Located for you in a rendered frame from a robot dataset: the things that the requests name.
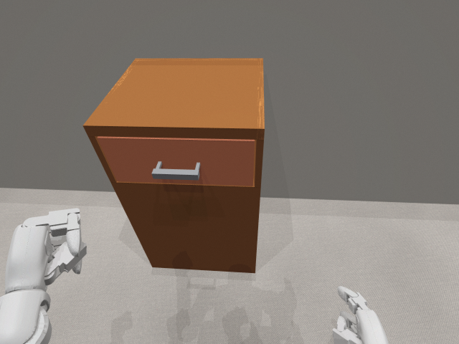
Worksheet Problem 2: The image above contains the cabinet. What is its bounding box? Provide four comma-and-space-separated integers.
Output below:
83, 58, 265, 273

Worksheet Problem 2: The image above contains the drawer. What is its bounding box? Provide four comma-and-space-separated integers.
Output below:
98, 136, 255, 186

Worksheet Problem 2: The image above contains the robot left forearm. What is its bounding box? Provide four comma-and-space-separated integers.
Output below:
0, 289, 52, 344

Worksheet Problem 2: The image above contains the right robot hand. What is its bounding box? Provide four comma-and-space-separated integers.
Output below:
333, 286, 389, 344

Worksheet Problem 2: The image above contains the handle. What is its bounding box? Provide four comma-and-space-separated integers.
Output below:
152, 161, 200, 180

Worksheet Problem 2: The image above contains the left robot hand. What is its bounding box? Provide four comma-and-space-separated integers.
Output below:
5, 208, 87, 294

